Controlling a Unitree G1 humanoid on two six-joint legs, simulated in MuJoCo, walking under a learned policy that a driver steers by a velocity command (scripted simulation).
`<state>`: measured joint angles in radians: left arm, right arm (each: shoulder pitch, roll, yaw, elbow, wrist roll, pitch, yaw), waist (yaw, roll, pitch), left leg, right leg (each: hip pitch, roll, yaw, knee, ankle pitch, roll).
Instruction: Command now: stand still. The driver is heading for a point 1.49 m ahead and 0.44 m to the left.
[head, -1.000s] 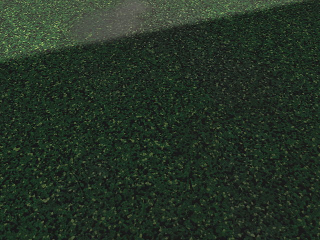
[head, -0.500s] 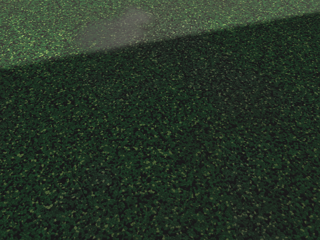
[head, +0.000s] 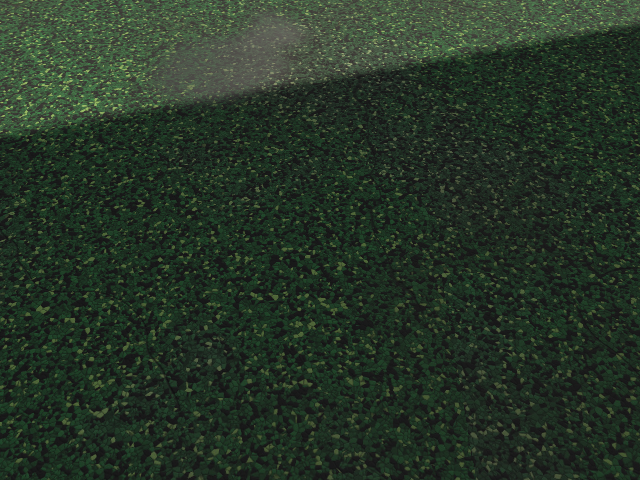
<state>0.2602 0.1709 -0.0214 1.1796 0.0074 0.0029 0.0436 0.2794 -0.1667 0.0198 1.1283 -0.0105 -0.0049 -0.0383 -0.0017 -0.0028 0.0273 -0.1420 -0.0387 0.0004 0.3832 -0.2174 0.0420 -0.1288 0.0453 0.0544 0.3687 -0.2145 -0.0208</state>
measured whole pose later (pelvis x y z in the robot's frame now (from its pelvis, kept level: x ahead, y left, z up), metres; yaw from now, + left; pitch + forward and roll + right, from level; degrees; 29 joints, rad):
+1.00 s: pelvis +0.38 -0.01 -0.01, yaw +12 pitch +0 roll +1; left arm 0.20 0.19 0.03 0.92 0.04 -0.09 0.00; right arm 0.29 -0.24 -0.07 1.01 -0.01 -0.05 0.00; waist -0.01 -0.01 0.06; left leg -0.22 -0.17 0.04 0.41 -0.18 0.17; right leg -0.51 -0.07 0.03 1.20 -0.30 -0.02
